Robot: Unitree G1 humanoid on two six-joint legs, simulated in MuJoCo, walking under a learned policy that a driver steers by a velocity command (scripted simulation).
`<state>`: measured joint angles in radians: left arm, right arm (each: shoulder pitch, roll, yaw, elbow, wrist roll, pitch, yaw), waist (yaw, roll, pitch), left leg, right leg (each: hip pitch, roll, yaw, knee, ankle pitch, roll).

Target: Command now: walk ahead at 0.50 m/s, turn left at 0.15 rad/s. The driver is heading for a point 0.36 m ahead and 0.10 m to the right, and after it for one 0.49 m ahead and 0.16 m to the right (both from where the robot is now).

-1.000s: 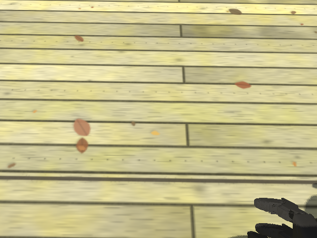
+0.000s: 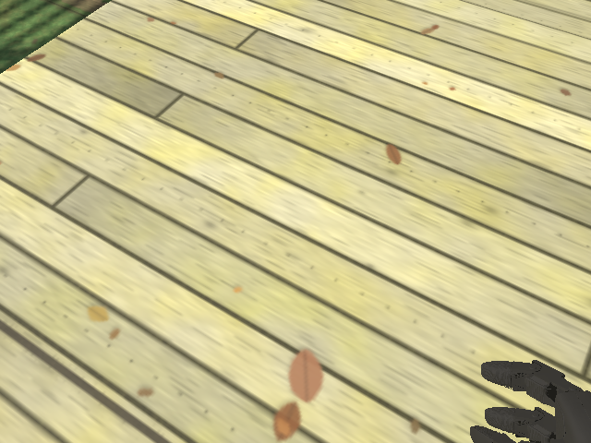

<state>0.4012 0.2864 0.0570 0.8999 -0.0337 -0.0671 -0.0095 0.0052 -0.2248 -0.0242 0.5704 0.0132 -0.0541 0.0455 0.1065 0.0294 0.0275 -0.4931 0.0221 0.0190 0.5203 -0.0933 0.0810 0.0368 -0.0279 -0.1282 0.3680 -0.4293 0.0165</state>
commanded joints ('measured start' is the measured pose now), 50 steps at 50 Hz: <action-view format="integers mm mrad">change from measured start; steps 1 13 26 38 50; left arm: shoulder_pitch -58 -189 -62 -242 -201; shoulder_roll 110 64 200 143 49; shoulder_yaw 4 14 77 35 -10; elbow -102 -153 -228 -310 -264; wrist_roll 30 10 36 47 49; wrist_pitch -18 16 12 45 71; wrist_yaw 12 4 -40 17 14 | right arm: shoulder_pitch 428 245 256 243 234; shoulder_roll -287 -144 -212 -139 -146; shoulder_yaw -108 -63 -82 -41 -42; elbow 30 103 129 97 107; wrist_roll -24 -34 1 -25 -38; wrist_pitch -1 -62 6 52 36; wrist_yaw -31 -38 -96 -104 -74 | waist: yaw -261 -101 -1 -125 -98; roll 33 37 -46 -108 -88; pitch -322 -11 -181 -215 -108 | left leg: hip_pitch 776 346 356 -25 342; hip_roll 214 210 115 23 88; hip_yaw -296 -67 151 -88 -130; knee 2 -386 355 549 -95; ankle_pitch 88 174 459 -273 -17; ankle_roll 157 136 -67 -160 -67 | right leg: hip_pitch -438 -761 -187 -322 -433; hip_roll -88 -90 34 -144 -46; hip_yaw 14 254 145 420 424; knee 627 657 107 -19 59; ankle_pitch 575 360 696 682 92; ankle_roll -68 15 -140 -278 -120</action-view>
